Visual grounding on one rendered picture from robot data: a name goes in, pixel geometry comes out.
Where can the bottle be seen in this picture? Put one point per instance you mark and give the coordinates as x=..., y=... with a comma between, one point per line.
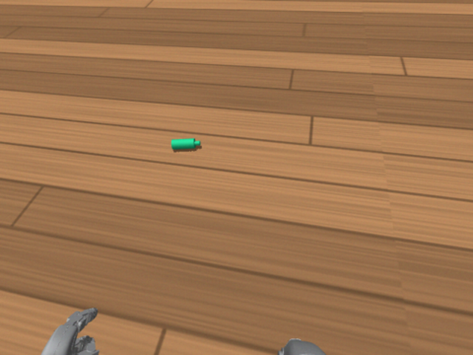
x=189, y=143

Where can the left robot hand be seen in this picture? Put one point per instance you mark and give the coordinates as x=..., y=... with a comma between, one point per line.
x=64, y=339

